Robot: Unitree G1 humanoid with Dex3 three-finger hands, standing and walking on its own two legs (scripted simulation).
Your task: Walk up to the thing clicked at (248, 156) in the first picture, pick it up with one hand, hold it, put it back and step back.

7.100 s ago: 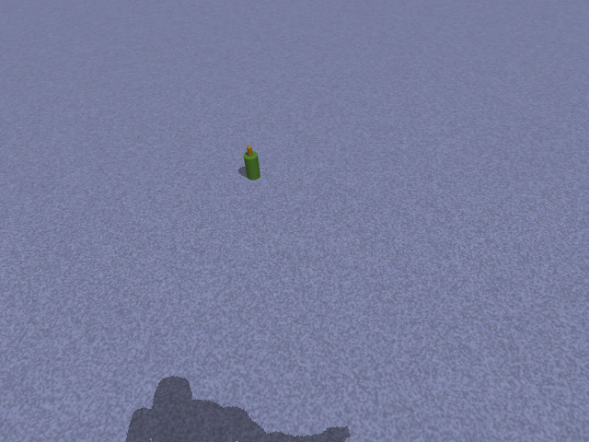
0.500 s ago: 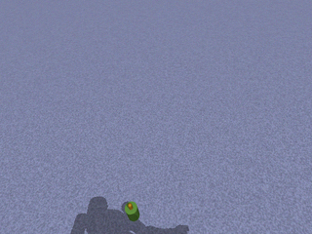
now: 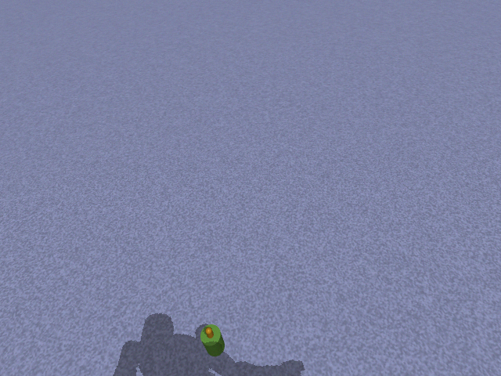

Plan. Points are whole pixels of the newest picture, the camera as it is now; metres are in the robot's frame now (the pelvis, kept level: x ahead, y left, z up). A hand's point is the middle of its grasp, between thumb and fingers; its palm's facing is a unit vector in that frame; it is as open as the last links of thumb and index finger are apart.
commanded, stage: stand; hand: left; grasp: from the side
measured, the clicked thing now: (212, 338) +0.40 +0.19 -0.69
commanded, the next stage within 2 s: go down in 0.70 s
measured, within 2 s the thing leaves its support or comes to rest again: neither
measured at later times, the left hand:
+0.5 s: hand out of the picture +0.08 +0.25 -0.15, palm faces -0.03 -0.94 -0.35, open 7.4 cm
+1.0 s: hand out of the picture +0.15 +0.25 -0.16, palm faces +0.03 -0.95 -0.32, open 10.0 cm
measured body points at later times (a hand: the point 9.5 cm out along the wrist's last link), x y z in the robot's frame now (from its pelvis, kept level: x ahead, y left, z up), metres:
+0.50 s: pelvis +0.01 +0.00 +0.00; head +0.02 -0.01 +0.45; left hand +0.08 +0.30 -0.13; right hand +0.08 -0.30 -0.14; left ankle +0.00 +0.14 -0.75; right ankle -0.01 -0.12 -0.75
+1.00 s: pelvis -0.01 +0.00 -0.01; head +0.05 +0.00 +0.43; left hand +0.15 +0.30 -0.14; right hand +0.09 -0.28 -0.14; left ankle +0.00 +0.14 -0.75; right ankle -0.01 -0.12 -0.75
